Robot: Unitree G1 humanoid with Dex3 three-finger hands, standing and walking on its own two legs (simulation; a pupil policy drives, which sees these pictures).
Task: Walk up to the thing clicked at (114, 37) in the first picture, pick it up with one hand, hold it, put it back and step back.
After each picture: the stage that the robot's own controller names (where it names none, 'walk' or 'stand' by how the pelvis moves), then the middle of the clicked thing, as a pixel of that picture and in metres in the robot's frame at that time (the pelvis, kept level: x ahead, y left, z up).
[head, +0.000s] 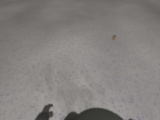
stand; (114, 37) +2.00 -0.56 -0.72
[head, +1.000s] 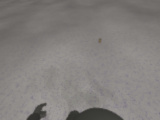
walk; (100, 40) +1.93 -0.04 -0.69
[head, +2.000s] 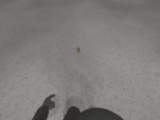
walk; (78, 50) +1.31 +0.32 -0.71
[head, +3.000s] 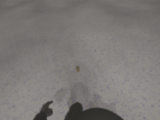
walk; (77, 68) +0.87 +0.30 -0.72
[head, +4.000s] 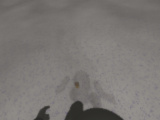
walk; (77, 85) +0.53 +0.26 -0.72
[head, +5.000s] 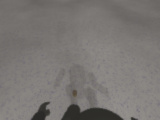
stand; (74, 93) +0.38 +0.18 -0.70
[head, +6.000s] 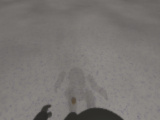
stand; (73, 101) +0.34 +0.18 -0.72
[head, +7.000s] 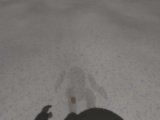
stand; (73, 100) +0.34 +0.19 -0.73
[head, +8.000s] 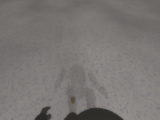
stand; (73, 100) +0.32 +0.20 -0.73
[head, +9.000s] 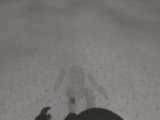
stand; (72, 101) +0.32 +0.20 -0.73
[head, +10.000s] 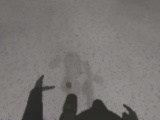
go down; (69, 85) +0.35 +0.21 -0.62
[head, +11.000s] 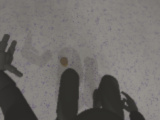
go down; (64, 62) +0.40 +0.25 -0.31
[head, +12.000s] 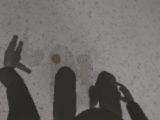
close in; (56, 59) +0.39 +0.27 -0.28
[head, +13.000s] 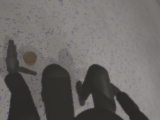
close; (30, 59) +0.37 +0.29 -0.21
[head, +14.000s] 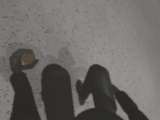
lift; (29, 58) +0.36 +0.30 -0.21
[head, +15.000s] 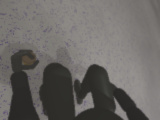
lift; (29, 59) +0.35 +0.29 -0.22
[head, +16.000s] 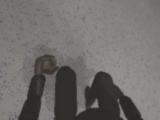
lift; (50, 64) +0.32 +0.28 -0.12
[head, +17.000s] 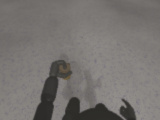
lift; (65, 71) +0.33 +0.18 +0.03
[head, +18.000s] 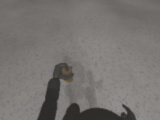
hold; (67, 74) +0.32 +0.17 +0.00
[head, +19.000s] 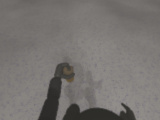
hold; (69, 74) +0.33 +0.17 -0.01
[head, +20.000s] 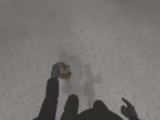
crouch; (65, 73) +0.33 +0.19 -0.05
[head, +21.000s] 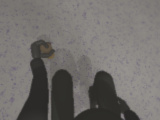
lower; (47, 51) +0.44 +0.28 -0.11
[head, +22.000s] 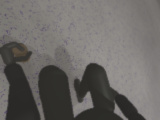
lower; (22, 54) +0.39 +0.31 -0.22
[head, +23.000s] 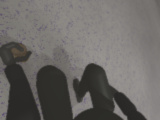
lower; (21, 53) +0.39 +0.31 -0.22
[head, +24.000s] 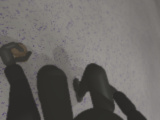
lower; (21, 53) +0.39 +0.32 -0.22
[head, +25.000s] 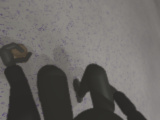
lower; (21, 54) +0.39 +0.32 -0.22
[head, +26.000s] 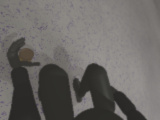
open; (26, 56) +0.37 +0.29 -0.22
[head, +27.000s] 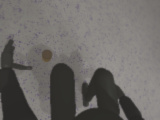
stand; (47, 56) +0.39 +0.28 -0.25
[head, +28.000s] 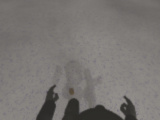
stand; (71, 91) +0.35 +0.18 -0.62
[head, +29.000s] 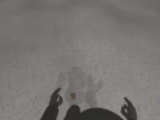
stand; (73, 96) +0.36 +0.19 -0.66
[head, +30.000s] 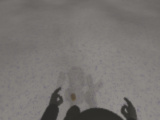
stand; (73, 97) +0.35 +0.19 -0.67
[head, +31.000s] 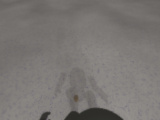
stand; (76, 98) +0.37 +0.17 -0.72
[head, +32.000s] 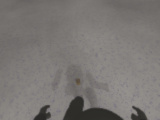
walk; (78, 81) +0.50 +0.19 -0.69
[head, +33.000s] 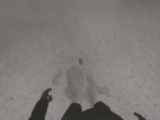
walk; (80, 61) +0.80 +0.17 -0.69
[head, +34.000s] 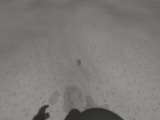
stand; (79, 62) +1.00 +0.23 -0.71
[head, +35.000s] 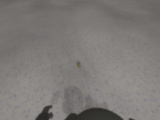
stand; (78, 64) +1.00 +0.24 -0.73
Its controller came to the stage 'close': yes
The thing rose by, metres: 0.71
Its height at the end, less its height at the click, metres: +0.00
